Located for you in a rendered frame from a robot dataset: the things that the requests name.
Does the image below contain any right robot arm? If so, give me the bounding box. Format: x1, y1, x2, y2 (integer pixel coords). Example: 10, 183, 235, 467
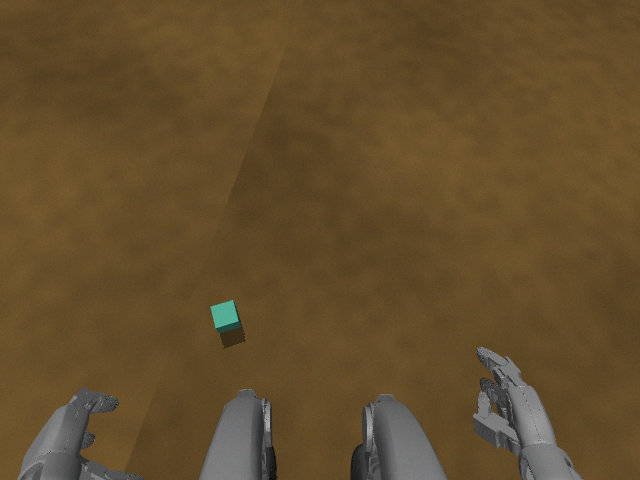
518, 444, 583, 480

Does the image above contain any left robot hand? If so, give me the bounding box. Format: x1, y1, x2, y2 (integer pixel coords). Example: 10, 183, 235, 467
20, 387, 144, 480

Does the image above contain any right robot hand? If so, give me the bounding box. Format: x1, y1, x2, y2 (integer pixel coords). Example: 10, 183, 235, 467
473, 347, 558, 458

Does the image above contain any left robot arm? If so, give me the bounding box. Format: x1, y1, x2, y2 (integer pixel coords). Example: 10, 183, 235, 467
17, 452, 82, 480

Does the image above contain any cube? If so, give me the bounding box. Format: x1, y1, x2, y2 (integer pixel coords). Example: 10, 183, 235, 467
211, 300, 241, 334

